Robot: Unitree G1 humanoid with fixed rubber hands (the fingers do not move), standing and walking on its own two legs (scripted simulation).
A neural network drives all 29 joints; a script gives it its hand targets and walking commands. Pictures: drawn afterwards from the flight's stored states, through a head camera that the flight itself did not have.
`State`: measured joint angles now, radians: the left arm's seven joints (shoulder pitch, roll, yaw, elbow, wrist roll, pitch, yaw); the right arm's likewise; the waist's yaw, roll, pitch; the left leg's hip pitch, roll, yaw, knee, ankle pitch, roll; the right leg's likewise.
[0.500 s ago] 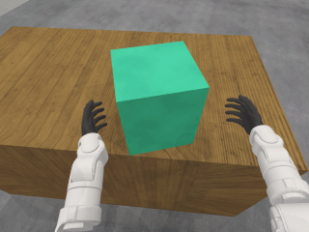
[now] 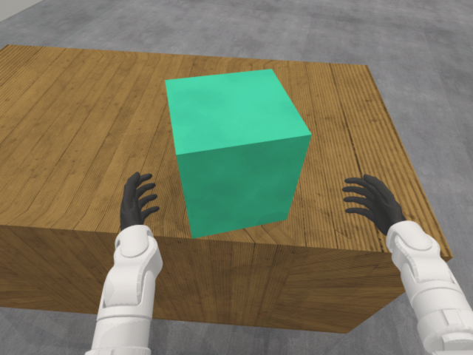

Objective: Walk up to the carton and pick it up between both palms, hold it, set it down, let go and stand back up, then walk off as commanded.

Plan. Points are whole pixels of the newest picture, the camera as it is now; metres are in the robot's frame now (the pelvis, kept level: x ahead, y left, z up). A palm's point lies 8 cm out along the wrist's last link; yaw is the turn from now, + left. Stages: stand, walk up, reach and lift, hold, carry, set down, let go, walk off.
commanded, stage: set down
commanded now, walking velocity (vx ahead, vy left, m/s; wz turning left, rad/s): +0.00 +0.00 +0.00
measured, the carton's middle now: (231, 155) +0.49 +0.06 +0.05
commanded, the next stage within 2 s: none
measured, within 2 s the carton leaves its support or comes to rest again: neither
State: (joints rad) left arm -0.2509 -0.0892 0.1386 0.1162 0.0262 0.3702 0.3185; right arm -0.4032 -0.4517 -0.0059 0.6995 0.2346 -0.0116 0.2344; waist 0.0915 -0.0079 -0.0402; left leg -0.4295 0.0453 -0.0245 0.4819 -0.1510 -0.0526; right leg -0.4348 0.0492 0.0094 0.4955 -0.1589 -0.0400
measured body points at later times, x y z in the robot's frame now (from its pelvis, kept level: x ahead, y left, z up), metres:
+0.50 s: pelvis +0.00 +0.00 +0.00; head +0.02 +0.00 +0.45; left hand +0.30 +0.19 +0.05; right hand +0.33 -0.25 +0.03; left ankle +0.05 +0.15 -0.73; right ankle +0.05 -0.09 -0.73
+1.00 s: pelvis +0.01 +0.00 +0.00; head +0.01 +0.00 +0.45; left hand +0.26 +0.19 +0.04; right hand +0.28 -0.27 +0.02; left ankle +0.05 +0.15 -0.73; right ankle +0.05 -0.09 -0.73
